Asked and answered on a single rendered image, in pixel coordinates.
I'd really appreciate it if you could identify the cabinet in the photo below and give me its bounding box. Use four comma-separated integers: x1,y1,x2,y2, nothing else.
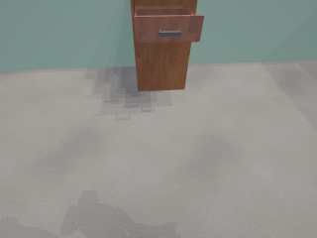
130,0,198,92

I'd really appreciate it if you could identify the drawer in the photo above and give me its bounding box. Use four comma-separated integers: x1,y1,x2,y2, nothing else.
134,8,204,44

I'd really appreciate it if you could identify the handle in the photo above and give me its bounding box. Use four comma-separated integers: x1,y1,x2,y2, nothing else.
158,29,181,37

